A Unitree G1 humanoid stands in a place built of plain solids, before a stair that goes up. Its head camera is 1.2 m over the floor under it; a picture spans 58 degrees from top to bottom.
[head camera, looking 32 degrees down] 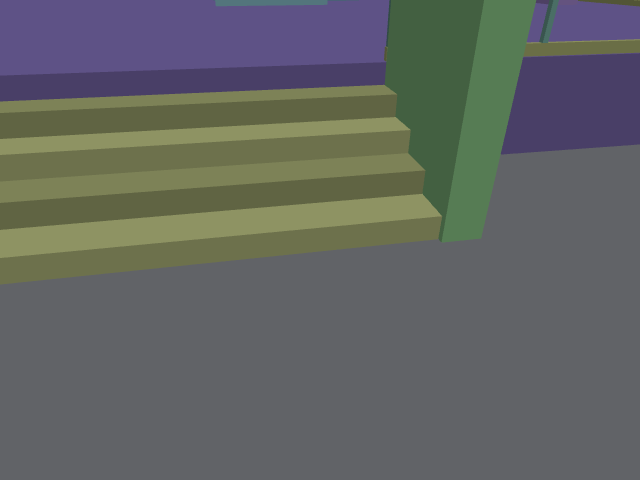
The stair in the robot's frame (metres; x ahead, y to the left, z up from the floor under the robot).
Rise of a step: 0.14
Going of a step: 0.27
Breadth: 2.68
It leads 11 degrees to the left of straight ahead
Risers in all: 5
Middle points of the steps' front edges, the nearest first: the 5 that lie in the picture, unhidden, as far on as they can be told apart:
1.68 0.70 0.14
1.94 0.75 0.28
2.20 0.79 0.42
2.46 0.84 0.56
2.73 0.89 0.69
